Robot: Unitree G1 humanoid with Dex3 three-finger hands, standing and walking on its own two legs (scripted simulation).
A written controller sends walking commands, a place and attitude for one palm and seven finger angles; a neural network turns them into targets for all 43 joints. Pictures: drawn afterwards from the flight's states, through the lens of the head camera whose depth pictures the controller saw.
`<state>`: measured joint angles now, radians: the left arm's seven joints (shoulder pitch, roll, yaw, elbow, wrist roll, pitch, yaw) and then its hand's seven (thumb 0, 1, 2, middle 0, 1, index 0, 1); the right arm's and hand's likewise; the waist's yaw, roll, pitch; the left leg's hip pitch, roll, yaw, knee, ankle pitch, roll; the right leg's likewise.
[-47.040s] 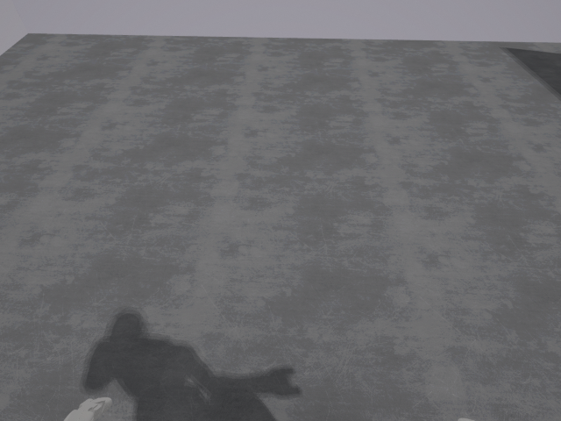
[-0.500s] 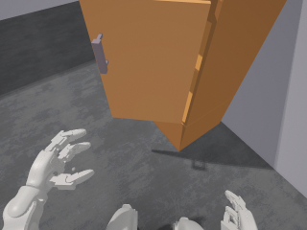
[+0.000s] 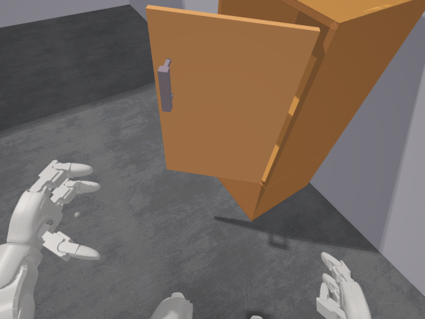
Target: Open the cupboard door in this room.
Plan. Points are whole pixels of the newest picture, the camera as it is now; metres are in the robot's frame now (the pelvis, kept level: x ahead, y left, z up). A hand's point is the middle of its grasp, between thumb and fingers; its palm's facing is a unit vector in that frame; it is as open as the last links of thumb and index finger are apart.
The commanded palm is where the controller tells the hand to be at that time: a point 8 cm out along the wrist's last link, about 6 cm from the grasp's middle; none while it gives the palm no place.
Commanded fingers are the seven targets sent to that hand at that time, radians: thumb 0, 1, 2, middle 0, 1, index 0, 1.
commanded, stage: raise the hand with hooked fingers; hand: left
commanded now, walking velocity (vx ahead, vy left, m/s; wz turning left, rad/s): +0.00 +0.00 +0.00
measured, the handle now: (167, 85) +0.64 +0.16 +0.06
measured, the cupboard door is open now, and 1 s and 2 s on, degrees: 49 49 49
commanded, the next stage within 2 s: move the hooked fingers beside the handle in 0.80 s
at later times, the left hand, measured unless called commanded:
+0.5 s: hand (79, 200) +0.29 +0.25 +0.07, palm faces -0.09 -1.00 -0.03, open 14.0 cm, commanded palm +0.27 +0.30 +0.07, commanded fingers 0.00 -0.50 0.30 -0.30 -1.20 -0.30 -1.20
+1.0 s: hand (89, 198) +0.29 +0.24 +0.08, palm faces -0.05 -1.00 -0.03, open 14.0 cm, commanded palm +0.29 +0.28 +0.07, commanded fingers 0.00 -0.50 0.30 -0.30 -1.20 -0.30 -1.20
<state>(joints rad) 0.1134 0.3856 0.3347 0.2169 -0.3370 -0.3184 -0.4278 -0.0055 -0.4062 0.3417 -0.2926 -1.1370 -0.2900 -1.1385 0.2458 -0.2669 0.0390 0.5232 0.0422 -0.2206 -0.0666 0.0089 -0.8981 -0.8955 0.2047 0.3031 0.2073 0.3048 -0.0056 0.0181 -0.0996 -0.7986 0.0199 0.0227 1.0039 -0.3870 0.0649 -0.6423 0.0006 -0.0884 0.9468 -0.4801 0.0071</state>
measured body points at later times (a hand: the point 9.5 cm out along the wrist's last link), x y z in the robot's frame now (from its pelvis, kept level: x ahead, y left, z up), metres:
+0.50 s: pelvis +0.00 -0.02 +0.01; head +0.05 +0.00 +0.46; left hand +0.29 +0.31 +0.08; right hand +0.15 -0.28 -0.06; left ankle +0.07 +0.07 -0.68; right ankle +0.00 -0.13 -0.68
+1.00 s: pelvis +0.00 -0.03 +0.00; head +0.05 -0.03 +0.45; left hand +0.29 +0.29 +0.08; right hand +0.16 -0.28 -0.07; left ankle +0.07 +0.07 -0.68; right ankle +0.00 -0.13 -0.68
